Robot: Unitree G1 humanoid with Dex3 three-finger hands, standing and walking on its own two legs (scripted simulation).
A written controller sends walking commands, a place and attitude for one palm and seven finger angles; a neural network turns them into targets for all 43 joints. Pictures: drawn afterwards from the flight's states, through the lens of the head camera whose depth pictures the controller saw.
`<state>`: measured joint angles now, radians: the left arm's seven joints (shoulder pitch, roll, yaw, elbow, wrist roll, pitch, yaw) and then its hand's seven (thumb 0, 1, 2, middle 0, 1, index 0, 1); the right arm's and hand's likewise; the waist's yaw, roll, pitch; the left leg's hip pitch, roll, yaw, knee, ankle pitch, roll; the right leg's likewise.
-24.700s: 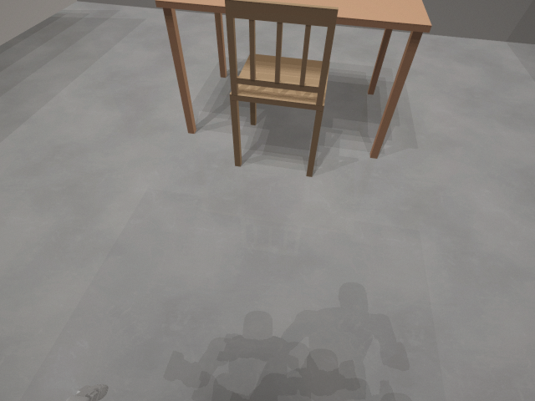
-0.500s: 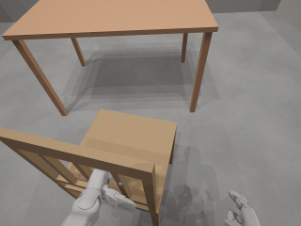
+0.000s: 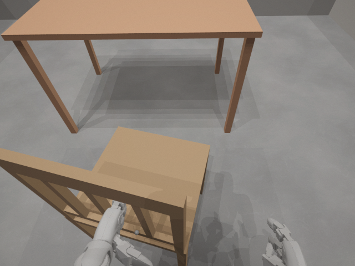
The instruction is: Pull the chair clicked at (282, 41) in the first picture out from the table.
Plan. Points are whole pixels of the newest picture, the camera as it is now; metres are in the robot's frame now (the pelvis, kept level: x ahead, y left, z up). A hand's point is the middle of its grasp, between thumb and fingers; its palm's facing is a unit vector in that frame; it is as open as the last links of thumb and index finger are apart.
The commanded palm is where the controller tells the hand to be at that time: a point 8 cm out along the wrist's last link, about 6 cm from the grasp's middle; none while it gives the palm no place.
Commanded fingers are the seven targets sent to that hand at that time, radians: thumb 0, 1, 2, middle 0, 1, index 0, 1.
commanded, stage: draw the fingers out of the gap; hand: left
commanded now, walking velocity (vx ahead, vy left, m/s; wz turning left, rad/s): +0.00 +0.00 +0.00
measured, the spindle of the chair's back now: (105, 208) +0.28 +0.19 -0.07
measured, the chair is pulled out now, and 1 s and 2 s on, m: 0.57 0.57 0.57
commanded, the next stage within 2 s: draw the hand back to the body in 0.60 s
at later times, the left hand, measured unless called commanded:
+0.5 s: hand out of the picture +0.14 +0.09 -0.02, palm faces -0.12 -0.99 -0.10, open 17.5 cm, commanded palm +0.11 +0.14 +0.00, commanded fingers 0.00 -0.55 0.20 0.00 0.00 0.00 0.00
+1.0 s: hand (108, 264) +0.14 +0.12 +0.05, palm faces +0.05 -1.00 -0.01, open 17.5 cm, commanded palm +0.09 +0.19 +0.05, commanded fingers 0.00 -0.55 0.20 0.00 0.00 0.00 0.00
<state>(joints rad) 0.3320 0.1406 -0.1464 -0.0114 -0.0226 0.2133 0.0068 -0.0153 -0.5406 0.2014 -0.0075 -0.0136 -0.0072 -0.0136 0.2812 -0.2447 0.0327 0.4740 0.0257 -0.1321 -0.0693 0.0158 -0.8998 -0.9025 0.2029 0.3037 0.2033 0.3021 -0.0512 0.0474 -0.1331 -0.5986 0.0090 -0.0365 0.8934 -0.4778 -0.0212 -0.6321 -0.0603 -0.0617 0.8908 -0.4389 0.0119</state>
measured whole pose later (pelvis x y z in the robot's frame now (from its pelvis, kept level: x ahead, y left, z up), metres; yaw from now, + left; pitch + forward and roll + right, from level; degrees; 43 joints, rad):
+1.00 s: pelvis -0.02 +0.00 -0.04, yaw +0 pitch +13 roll -1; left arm 0.79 0.12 -0.10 -0.46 -0.10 -0.31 -0.04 -0.02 -0.53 0.21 0.00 0.00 0.00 0.00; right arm 0.25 -0.18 -0.02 0.47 0.04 -0.18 -0.06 0.02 -0.90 -0.90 0.20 0.30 0.20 0.30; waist 0.02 0.04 -0.18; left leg -0.82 0.01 -0.07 1.16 -0.57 -0.03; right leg -0.83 -0.06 -0.08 1.12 -0.52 0.01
